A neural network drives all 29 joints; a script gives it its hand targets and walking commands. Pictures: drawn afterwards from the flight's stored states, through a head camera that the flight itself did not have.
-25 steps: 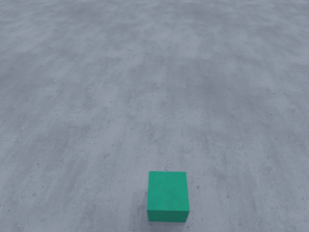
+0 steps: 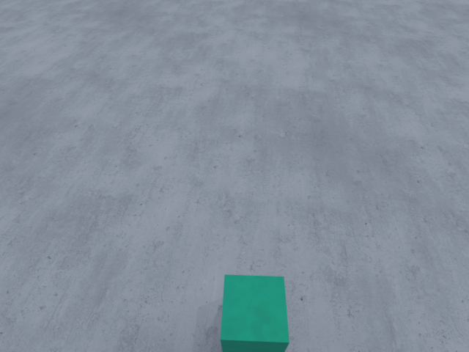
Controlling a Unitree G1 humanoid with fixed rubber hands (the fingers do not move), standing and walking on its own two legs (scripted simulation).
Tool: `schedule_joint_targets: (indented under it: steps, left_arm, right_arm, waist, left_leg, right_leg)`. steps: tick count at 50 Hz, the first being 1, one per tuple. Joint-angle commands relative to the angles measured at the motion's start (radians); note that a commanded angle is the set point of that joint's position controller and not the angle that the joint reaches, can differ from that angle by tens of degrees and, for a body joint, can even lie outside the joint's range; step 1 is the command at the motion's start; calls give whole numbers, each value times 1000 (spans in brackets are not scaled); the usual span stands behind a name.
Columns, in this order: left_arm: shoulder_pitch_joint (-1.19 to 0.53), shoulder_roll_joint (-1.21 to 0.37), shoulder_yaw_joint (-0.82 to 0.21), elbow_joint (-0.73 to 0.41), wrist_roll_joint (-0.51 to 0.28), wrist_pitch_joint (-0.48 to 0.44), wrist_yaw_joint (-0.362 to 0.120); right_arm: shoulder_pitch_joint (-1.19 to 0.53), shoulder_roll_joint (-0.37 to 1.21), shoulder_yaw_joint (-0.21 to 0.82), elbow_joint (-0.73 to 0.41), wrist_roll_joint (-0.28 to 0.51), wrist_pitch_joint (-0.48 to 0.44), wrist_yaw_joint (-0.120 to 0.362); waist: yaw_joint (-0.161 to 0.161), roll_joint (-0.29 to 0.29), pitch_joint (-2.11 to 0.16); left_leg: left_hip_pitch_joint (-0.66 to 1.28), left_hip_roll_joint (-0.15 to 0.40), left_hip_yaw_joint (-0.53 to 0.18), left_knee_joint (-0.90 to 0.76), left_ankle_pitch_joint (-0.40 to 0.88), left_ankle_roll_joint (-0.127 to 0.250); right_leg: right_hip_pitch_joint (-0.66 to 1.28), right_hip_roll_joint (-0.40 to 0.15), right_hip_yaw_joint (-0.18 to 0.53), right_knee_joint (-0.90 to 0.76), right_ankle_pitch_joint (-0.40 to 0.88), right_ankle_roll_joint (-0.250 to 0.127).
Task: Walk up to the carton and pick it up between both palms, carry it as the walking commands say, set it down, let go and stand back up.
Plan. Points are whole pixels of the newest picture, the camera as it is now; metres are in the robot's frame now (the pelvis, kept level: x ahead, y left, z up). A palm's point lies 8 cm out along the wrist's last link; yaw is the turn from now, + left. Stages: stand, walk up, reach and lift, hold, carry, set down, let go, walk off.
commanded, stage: walk up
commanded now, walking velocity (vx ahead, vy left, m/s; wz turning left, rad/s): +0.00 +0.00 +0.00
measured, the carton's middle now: (253, 315) +0.40 -0.04 -0.65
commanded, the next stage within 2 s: stand in 0.76 s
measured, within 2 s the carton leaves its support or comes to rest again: neither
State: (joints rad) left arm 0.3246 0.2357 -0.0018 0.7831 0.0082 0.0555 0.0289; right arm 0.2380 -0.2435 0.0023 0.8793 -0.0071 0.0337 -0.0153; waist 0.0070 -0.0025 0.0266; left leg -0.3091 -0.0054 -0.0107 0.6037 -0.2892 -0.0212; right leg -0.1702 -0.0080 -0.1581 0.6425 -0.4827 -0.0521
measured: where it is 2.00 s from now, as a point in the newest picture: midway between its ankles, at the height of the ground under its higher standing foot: outside the picture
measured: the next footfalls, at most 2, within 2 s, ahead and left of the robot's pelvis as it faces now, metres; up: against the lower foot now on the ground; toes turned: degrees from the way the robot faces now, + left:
left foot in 0.30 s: +0.05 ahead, +0.14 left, +0.00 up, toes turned -9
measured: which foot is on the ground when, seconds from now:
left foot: down 0.00-0.04, up 0.06-0.28, down 0.30-1.00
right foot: down 0.00-1.00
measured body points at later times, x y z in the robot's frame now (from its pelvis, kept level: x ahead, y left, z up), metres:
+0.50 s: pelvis +0.00 +0.02 +0.00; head +0.01 +0.02 +0.45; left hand +0.06 +0.27 -0.13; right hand +0.08 -0.23 -0.13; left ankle +0.01 +0.14 -0.72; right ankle -0.06 -0.05 -0.72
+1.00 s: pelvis -0.01 +0.02 +0.00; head +0.00 +0.02 +0.45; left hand +0.05 +0.27 -0.13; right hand +0.07 -0.23 -0.13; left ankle +0.01 +0.14 -0.72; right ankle -0.06 -0.05 -0.72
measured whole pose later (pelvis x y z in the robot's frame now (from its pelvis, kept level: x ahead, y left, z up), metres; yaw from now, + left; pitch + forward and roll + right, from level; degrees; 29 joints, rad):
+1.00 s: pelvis -0.01 +0.02 +0.00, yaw +0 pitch -1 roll +0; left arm 0.33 0.23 0.00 0.79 0.01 0.03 0.03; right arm 0.23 -0.24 0.00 0.88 -0.01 0.03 -0.02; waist 0.01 -0.01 0.02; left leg -0.31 -0.02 -0.01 0.60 -0.28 0.01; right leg -0.16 -0.02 -0.16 0.58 -0.41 -0.04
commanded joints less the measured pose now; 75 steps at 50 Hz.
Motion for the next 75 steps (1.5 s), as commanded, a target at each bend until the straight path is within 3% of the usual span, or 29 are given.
schedule_joint_targets:
  steps: [1, 2, 3, 6, 11, 15, 18, 19, 21, 22, 28, 30, 34, 37, 39, 41, 50, 54, 55, 56, 57, 60, 61, 66, 68, 69, 71, 73, 75]
  left_arm:
    - [185, 97, 39, 37, 3, -32, 2]
    - [142, 141, 46, 42, 3, -35, 6]
    - [118, 130, 41, 33, 4, -41, 8]
    - [97, 112, 41, 32, 8, -53, 16]
    - [69, 113, 34, 20, 9, -41, 19]
    - [28, 109, 44, 29, 0, -24, 15]
    - [26, 119, 52, 2, 0, -25, 9]
    - [57, 104, 49, 40, -1, -23, 16]
    - [82, 86, 52, 47, 2, -15, 12]
    - [50, 87, 56, 32, 3, -15, 2]
    - [92, 95, 38, 57, 6, -24, 3]
    - [86, 88, 52, 69, 4, -27, 6]
    - [57, 73, 39, 52, 6, -30, 5]
    - [47, 70, 22, 44, 8, -44, 2]
    - [49, 101, 35, 24, 6, -45, 5]
    - [11, 109, 45, 29, 1, -38, 2]
    - [38, 89, 26, 37, 5, -44, 5]
    - [27, 110, 39, 43, 7, -35, 2]
    - [31, 130, 43, 23, 9, -37, 1]
    - [-514, 146, 41, -466, 6, 11, 11]
    - [-525, 154, 69, -399, -25, 69, 6]
    - [-343, 105, 90, -331, -13, 170, -14]
    - [-224, 65, 79, -249, -15, 213, -18]
    - [-290, 10, 111, -227, -8, 152, -28]
    - [-318, 13, 156, -215, 3, 120, -22]
    - [-351, 1, 124, -226, 6, 103, -24]
    - [-330, -25, 112, -203, -32, 94, -28]
    - [-466, 53, 176, -336, -8, 60, -13]
    - [-506, 5, 124, -354, -44, 80, -1]
  right_arm:
    - [-50, -100, -44, -62, 2, -7, -19]
    - [-78, -41, -40, -70, 0, -11, -11]
    - [-46, -30, -39, -63, -6, -7, -8]
    - [-26, -38, -35, -33, -6, -7, -7]
    - [-50, -38, -29, -68, 3, -1, 0]
    - [9, -21, -25, -49, -3, 0, -3]
    - [78, -111, -46, -33, -4, -20, -13]
    - [52, -87, -32, -42, 3, -27, -16]
    - [34, -110, -44, -39, 7, -33, -13]
    - [64, -101, -39, -41, 5, -30, -11]
    - [-23, -113, -38, -41, -8, -25, -10]
    - [-37, -65, -36, -50, -4, -27, -6]
    - [-8, -121, -43, -47, -10, -27, -7]
    - [-2, -56, -36, -40, -11, -16, 1]
    - [14, -86, -49, -38, -8, -24, -3]
    - [-9, -57, -31, -27, -13, -24, 0]
    - [34, -103, -44, -37, -14, -30, -10]
    - [-38, -99, -41, -34, -15, -21, -1]
    - [-11, -105, -45, -41, -14, -24, -4]
    - [-339, -74, -36, -382, 1, 12, 25]
    - [-346, -126, -107, -352, -18, 56, 27]
    - [-315, -176, -81, -342, -31, 165, 39]
    - [-175, -169, -96, -264, -61, 188, 53]
    - [-228, -126, -133, -282, -29, 132, 55]
    - [-244, -117, -168, -258, -60, 109, 45]
    - [-265, -88, -143, -219, -12, 85, 56]
    - [-295, -88, -157, -319, -17, 75, 41]
    - [-394, -107, -170, -356, 1, 55, 37]
    - [-397, -102, -184, -310, 4, 66, 41]
  waist:
    - [75, 24, -35]
    - [60, -103, -32]
    - [43, -125, -7]
    - [30, -121, -14]
    - [45, -209, -12]
    - [3, -125, -12]
    - [-11, 45, -96]
    - [19, 20, -66]
    - [15, 117, -105]
    - [11, 60, -116]
    - [26, 82, 12]
    - [36, -21, -9]
    - [18, 93, 23]
    - [6, -68, -7]
    - [-11, 42, -16]
    - [15, -39, 27]
    - [3, 11, -72]
    - [21, 4, 7]
    - [6, -1, 13]
    - [-4, -135, 69]
    - [-5, -129, 81]
    - [46, -26, -96]
    - [7, 25, -54]
    - [13, -27, -231]
    - [-1, -75, -267]
    - [-1, 29, -219]
    - [-22, -87, -350]
    - [45, 42, -462]
    - [-18, 22, -418]
  left_leg:
    - [-58, 122, -129, -91, 332, 80]
    - [-106, 0, 2, -29, 167, 19]
    - [-93, 1, 30, 22, -34, 4]
    - [-163, -4, 44, 125, -71, 15]
    - [-145, -14, 54, 120, -44, 23]
    - [8, 4, 48, -93, 97, 55]
    - [204, 112, -73, -82, 558, 79]
    - [174, 136, -141, -98, 668, 98]
    - [162, 177, -163, -125, 670, 109]
    - [98, 163, -187, -160, 569, 113]
    - [-28, 116, -146, -189, 256, 62]
    - [-21, 101, -126, -165, 275, 74]
    - [3, 97, -118, -172, 259, 52]
    - [44, 67, -80, -110, 333, 59]
    - [20, 60, -61, -96, 330, 50]
    - [-4, 53, -60, -114, 313, 52]
    - [108, 91, -77, -101, 498, 64]
    - [35, 76, -93, -117, 309, 63]
    - [61, 61, -68, -93, 341, 61]
    - [-12, 11, 12, 1, 50, -19]
    - [-10, 3, 46, 7, 6, -5]
    - [148, -4, 83, 4, 121, -9]
    - [190, 0, 56, -12, 174, -12]
    - [-23, -29, 14, 71, 388, 2]
    - [-30, -20, -8, 124, 435, 14]
    - [-103, -28, 7, 161, 409, 3]
    - [-83, -32, -1, 210, 436, 20]
    - [-81, -24, -12, 221, 454, 18]
    - [-50, -10, -29, 246, 412, 20]
  right_leg:
    - [112, -94, 171, -272, 305, 29]
    - [125, -224, 221, -304, 601, 5]
    - [87, -296, 260, -266, 865, -34]
    - [202, -296, 208, -197, 1311, 4]
    - [208, -247, 133, -188, 1199, 2]
    - [69, -214, 134, -200, 778, -34]
    - [-49, -103, 83, -175, 361, 17]
    - [-26, -72, 83, -158, 342, 31]
    - [0, -62, 93, -120, 286, 33]
    - [51, -55, 91, -141, 232, 33]
    - [11, -97, 138, -214, 227, 13]
    - [31, -106, 139, -242, 221, 10]
    - [-41, -108, 158, -248, 181, 6]
    - [-17, -137, 150, -278, 285, 14]
    - [-16, -150, 154, -259, 338, 0]
    - [-28, -148, 163, -267, 232, -4]
    - [6, -120, 122, -188, 416, 15]
    - [-63, -131, 153, -234, 242, 11]
    - [-79, -149, 164, -258, 262, 6]
    - [-480, -27, 131, -153, 136, 35]
    - [-523, -21, 128, -181, 76, 3]
    - [-433, -31, 133, -165, 126, -11]
    - [-460, -41, 136, -186, 186, -31]
    - [-278, 3, 168, -27, 652, 29]
    - [-327, 11, 179, 27, 683, 42]
    - [-431, -6, 177, 36, 572, 28]
    - [-441, 4, 190, 92, 705, 36]
    - [-439, 1, 193, 115, 573, 44]
    - [-568, -1, 194, 137, 446, 28]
